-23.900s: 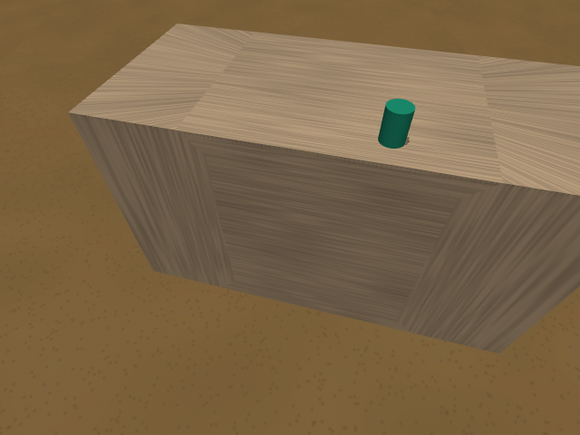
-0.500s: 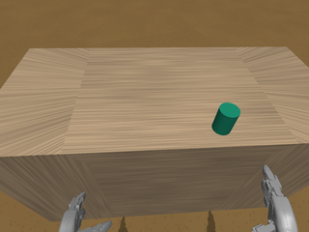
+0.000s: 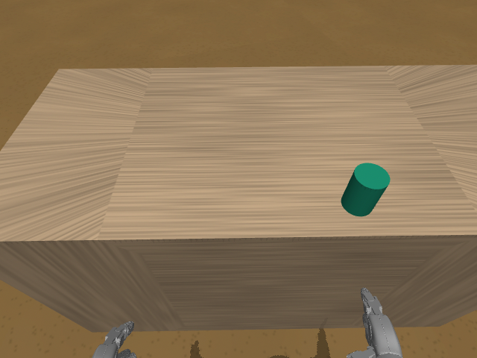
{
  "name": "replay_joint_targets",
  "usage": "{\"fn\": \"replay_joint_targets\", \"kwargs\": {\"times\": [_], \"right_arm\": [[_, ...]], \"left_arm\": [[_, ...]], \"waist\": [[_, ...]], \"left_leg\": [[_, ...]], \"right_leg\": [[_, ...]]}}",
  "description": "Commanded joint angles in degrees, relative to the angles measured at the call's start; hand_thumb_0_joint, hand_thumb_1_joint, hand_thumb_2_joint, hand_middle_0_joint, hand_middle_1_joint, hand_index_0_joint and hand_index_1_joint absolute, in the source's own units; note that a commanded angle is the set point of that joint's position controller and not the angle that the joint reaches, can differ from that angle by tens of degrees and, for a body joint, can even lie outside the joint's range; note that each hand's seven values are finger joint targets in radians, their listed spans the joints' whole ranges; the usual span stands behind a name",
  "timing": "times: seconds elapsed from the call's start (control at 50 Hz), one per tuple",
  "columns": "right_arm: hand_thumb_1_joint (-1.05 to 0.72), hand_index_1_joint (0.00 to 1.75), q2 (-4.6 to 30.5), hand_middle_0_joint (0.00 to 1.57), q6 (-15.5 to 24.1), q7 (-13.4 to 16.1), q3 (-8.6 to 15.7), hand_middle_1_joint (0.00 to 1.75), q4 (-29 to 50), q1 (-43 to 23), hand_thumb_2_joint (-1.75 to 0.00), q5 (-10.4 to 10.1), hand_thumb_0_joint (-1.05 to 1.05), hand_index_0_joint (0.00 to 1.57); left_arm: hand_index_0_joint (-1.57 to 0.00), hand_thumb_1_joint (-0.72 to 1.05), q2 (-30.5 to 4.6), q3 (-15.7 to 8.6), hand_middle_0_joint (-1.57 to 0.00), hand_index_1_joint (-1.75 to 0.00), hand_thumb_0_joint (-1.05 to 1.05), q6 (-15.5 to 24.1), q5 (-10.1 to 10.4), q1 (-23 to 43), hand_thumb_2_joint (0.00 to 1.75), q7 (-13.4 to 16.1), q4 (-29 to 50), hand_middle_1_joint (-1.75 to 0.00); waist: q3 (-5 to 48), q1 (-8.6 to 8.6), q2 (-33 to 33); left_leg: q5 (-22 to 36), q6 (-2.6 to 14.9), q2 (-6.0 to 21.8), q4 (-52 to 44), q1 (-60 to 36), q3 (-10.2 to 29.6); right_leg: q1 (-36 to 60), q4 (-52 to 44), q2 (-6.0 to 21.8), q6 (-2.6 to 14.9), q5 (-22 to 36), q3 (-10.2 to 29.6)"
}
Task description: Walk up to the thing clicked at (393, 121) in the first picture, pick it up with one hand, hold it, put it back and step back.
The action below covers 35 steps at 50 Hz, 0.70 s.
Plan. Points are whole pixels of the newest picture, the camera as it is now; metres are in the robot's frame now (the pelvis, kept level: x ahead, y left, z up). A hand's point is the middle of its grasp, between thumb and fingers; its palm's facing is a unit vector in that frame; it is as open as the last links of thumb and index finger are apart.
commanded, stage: home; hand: right
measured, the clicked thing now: (363, 190) +0.41 -0.24 +0.02
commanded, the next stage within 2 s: none
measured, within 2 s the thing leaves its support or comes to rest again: neither
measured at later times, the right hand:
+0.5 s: hand out of the picture +0.10 -0.26 -0.14, palm faces -0.06 +0.91 -0.41, open 17.5 cm
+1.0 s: hand out of the picture +0.05 -0.25 -0.15, palm faces -0.08 +0.93 -0.36, open 17.2 cm
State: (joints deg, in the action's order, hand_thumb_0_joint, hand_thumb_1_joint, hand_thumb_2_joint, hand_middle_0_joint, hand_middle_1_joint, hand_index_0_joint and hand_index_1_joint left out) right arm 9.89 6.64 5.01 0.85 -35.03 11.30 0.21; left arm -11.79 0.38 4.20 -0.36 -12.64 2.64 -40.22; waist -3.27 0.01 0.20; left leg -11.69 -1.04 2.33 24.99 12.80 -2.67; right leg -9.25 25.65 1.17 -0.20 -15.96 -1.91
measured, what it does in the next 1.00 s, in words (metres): stands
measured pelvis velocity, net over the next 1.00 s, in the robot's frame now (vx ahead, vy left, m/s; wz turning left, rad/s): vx -0.01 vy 0.00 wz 0.01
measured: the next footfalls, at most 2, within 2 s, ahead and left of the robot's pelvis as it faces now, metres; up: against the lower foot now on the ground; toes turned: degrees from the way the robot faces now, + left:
none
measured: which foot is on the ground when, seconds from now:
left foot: down 0.00-1.00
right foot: down 0.00-1.00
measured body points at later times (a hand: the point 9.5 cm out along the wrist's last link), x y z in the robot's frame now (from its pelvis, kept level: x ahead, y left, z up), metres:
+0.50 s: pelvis +0.01 +0.00 +0.00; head +0.00 +0.01 +0.45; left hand +0.09 +0.31 -0.12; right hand +0.10 -0.31 -0.11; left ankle +0.02 +0.13 -0.74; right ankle -0.03 -0.12 -0.74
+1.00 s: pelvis -0.01 +0.00 +0.01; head -0.02 +0.01 +0.46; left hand +0.03 +0.30 -0.13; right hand +0.05 -0.30 -0.12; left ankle +0.02 +0.13 -0.74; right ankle -0.03 -0.12 -0.74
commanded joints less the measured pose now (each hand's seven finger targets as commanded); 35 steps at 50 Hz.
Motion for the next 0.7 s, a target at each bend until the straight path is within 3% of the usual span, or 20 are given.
{"fn": "replay_joint_targets", "kwargs": {"times": [0.0, 0.02, 0.08, 0.1, 0.12, 0.14, 0.16, 0.18, 0.24, 0.26, 0.34, 0.4, 0.5, 0.68], "right_arm": [[0.56, 0.05, 5.32, 0.05, 2.45, 0.64, 1.14, 0.05, 8.03, -3.31, -0.05, -0.34, 0.0, 0.05], [0.58, 0.05, 4.56, 0.05, 2.28, 0.73, 0.79, 0.05, 7.14, -2.89, -0.04, -0.38, 0.0, 0.05], [0.57, 0.05, 6.88, 0.05, 2.02, 0.99, 2.42, 0.05, 8.88, -4.01, -0.04, -0.35, 0.0, 0.05], [0.58, 0.05, 5.65, 0.05, 1.52, 0.83, 1.46, 0.05, 6.93, -2.04, -0.04, -0.37, 0.0, 0.05], [0.59, 0.05, 5.04, 0.05, 1.4, 0.7, 0.76, 0.05, 7.81, -3.45, -0.03, -0.51, 0.0, 0.05], [0.57, 0.05, 6.15, 0.05, 1.38, 0.91, 1.77, 0.05, 8.62, -4.59, -0.04, -0.43, 0.0, 0.05], [0.54, 0.05, 20.87, 0.05, -0.27, -1.12, 4.48, 0.05, -1.55, 1.62, -0.06, 3.0, 0.0, 0.05], [0.59, 0.05, 20.96, 0.05, -1.27, -2.03, 4.75, 0.05, -2.18, 1.57, -0.03, 2.59, 0.0, 0.05], [0.58, 0.05, 17.64, 0.05, -1.77, -3.51, 2.65, 0.05, -5.0, -0.63, -0.04, 1.42, 0.0, 0.05], [0.57, 0.05, 18.16, 0.05, -1.88, -3.78, 2.39, 0.05, -6.37, -1.17, -0.04, 1.17, 0.0, 0.05], [0.57, 0.05, 19.63, 0.05, -2.74, -4.17, 1.17, 0.05, -11.57, -4.37, -0.05, 1.31, 0.0, 0.05], [0.56, 0.05, 20.96, 0.05, -3.0, -4.31, 0.81, 0.05, -14.77, -4.87, -0.05, 1.09, 0.0, 0.05], [0.54, 0.05, 22.57, 0.05, -3.52, -4.19, 0.21, 0.05, -19.39, -5.43, -0.06, 0.89, 0.0, 0.05], [0.52, 0.06, 24.61, 0.06, -4.36, -4.27, -0.36, 0.06, -24.15, -5.53, -0.07, 0.84, 0.0, 0.06]], "left_arm": [[-0.2, 0.9, -7.16, -2.64, -0.2, -0.3, 0.0, 1.46, 0.46, 3.66, 0.9, 0.39, 8.33, -0.3], [-0.2, 0.9, -7.46, -2.81, -0.2, -0.3, 0.0, 1.13, 0.44, 3.2, 0.9, 0.39, 8.25, -0.3], [-0.2, 0.9, -7.04, -2.57, -0.2, -0.3, 0.0, 0.31, 0.65, 3.1, 0.9, 0.34, 8.26, -0.3], [-0.2, 0.9, -7.26, -2.77, -0.2, -0.3, 0.0, 0.07, 0.66, 2.9, 0.9, 0.43, 8.45, -0.3], [-0.2, 0.9, -7.43, -2.83, -0.2, -0.3, 0.0, -0.09, 0.73, 3.32, 0.9, 0.4, 8.64, -0.3], [-0.2, 0.9, -7.21, -2.77, -0.2, -0.3, 0.0, -0.35, 0.79, 3.32, 0.9, 0.42, 8.27, -0.3], [-0.2, 0.9, -17.65, -5.6, -0.2, -0.3, 0.0, -0.84, -2.89, 0.7, 0.9, -0.52, 2.52, -0.3], [-0.2, 0.9, -17.16, -5.53, -0.2, -0.3, 0.0, -1.33, -2.64, -1.1, 0.9, -0.91, 1.92, -0.3], [-0.2, 0.9, -16.68, -4.49, -0.2, -0.3, 0.0, -1.62, -1.54, 0.47, 0.9, -1.79, -0.85, -0.3], [-0.2, 0.9, -16.77, -4.26, -0.2, -0.3, 0.0, -1.63, -1.28, 0.9, 0.9, -2.0, -1.99, -0.3], [-0.2, 0.9, -17.13, -3.23, -0.2, -0.3, 0.0, -2.35, -1.78, 3.38, 0.9, -2.64, -6.6, -0.3], [-0.2, 0.9, -18.27, -3.0, -0.2, -0.3, 0.0, -2.6, -1.69, 4.22, 0.9, -2.87, -9.68, -0.3], [-0.2, 0.9, -20.37, -2.39, -0.2, -0.3, 0.0, -2.73, -1.34, 5.22, 0.9, -2.76, -14.15, -0.3], [-0.2, 0.9, -21.66, -1.64, -0.2, -0.3, 0.0, -3.18, -0.93, 5.52, 0.9, -2.68, -19.31, -0.3]], "waist": [[8.93, 0.84, 0.23], [9.8, 0.28, 0.53], [9.64, 1.11, 0.04], [10.3, 0.72, 1.89], [9.34, 0.58, 1.74], [8.97, 0.68, 0.33], [12.76, -0.32, -3.95], [15.03, -0.83, -3.77], [12.88, -0.4, -1.61], [12.41, -0.48, -0.4], [3.8, -0.89, 1.57], [5.05, -0.76, 1.43], [6.99, -0.57, -0.25], [2.6, -0.51, 0.28]], "left_leg": [[11.67, 1.89, -2.36, -1.5, -6.76, -1.71], [13.13, 1.99, -2.48, -1.1, -6.8, -1.7], [13.06, 1.94, -2.37, -1.19, -7.28, -1.61], [14.34, 1.77, -2.3, -1.19, -7.78, -1.56], [13.43, 1.69, -2.3, -1.37, -7.19, -1.47], [12.52, 1.71, -2.19, -1.43, -6.83, -1.23], [25.94, 3.1, 5.58, 3.79, -7.81, 4.24], [26.17, 4.09, 5.74, 4.78, -8.45, 3.54], [24.67, 3.33, 5.28, 3.4, -6.49, 3.3], [23.62, 3.17, 5.15, 3.24, -6.38, 3.23], [11.21, 2.79, 5.24, -2.38, -1.32, 4.56], [12.32, 2.78, 5.56, -3.64, -3.08, 5.25], [15.3, 2.59, 5.68, -3.82, -6.22, 5.38], [5.11, 2.32, 5.49, -7.69, -4.81, 6.07]], "right_leg": [[-1.94, -3.86, -0.8, -0.16, 15.65, -0.54], [-1.03, -3.61, -0.64, -0.29, 17.62, -0.51], [-1.33, -3.64, -0.78, -0.24, 17.4, -0.6], [-1.09, -3.34, -0.86, -0.06, 18.41, -0.71], [-1.3, -3.49, -0.86, 0.01, 17.27, -0.85], [-1.43, -3.68, -0.98, 0.06, 15.83, -1.0], [0.02, -0.18, 4.85, 0.75, 25.11, 3.33], [1.76, -0.62, 5.12, 0.79, 26.07, 3.21], [2.06, -0.74, 5.28, 0.71, 25.85, 3.68], [2.62, -1.22, 5.48, 0.66, 25.89, 3.56], [-0.08, -5.53, 4.94, 1.15, 10.42, 4.15], [1.28, -6.29, 4.77, 1.2, 10.18, 4.09], [3.37, -7.1, 5.59, 1.41, 14.56, 4.61], [1.33, -10.92, 5.59, 1.38, 6.32, 5.37]]}}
